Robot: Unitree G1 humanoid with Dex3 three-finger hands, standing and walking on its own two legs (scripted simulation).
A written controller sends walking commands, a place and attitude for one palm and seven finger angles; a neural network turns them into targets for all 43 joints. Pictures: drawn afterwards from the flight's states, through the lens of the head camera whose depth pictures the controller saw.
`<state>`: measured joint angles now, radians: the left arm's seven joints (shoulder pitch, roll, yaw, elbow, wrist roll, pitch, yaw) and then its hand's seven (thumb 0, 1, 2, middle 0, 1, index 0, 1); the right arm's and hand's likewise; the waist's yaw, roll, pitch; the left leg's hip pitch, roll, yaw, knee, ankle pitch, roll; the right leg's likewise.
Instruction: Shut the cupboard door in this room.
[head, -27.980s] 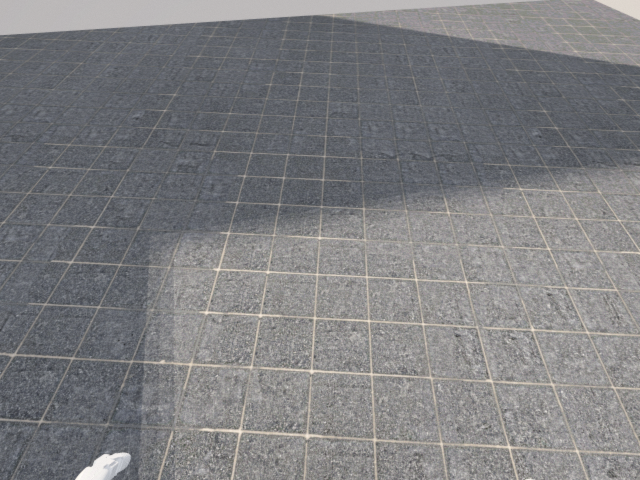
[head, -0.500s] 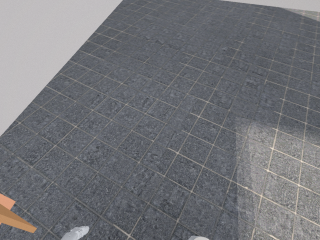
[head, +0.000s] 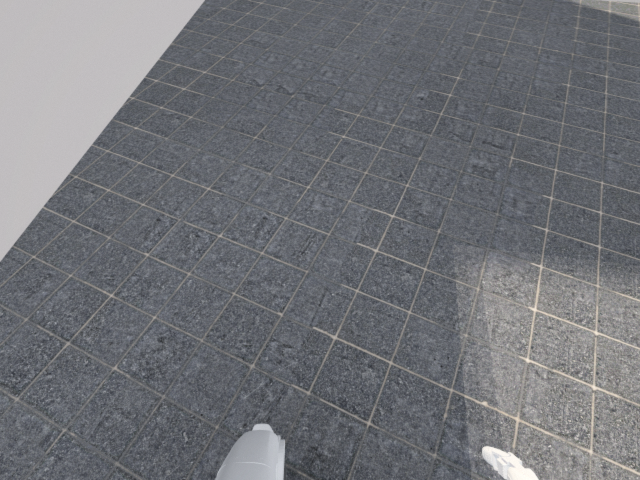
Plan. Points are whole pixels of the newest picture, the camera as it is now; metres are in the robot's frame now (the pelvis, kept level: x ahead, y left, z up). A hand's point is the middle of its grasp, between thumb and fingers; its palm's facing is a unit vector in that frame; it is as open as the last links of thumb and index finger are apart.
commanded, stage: walk around to get in front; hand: left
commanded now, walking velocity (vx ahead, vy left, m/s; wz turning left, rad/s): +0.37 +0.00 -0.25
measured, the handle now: out of the picture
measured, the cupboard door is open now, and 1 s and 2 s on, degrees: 77 77 77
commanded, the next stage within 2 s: none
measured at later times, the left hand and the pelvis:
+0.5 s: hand (242, 320) +0.37 +0.18 -0.15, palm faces -0.20 -0.96 -0.20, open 7.4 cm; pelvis +0.21 +0.02 +0.00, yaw -11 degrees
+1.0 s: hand (271, 308) +0.40 +0.14 -0.17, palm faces -0.11 -0.97 -0.20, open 7.3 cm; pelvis +0.38 -0.04 +0.00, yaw -10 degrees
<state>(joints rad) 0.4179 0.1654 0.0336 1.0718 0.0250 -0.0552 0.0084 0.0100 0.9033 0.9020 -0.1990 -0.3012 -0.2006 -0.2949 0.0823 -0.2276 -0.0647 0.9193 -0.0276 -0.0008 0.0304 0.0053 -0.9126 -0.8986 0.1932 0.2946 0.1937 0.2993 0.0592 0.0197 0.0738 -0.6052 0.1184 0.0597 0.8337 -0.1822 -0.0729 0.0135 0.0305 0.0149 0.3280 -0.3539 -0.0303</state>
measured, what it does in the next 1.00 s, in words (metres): walks ahead: left foot, then right foot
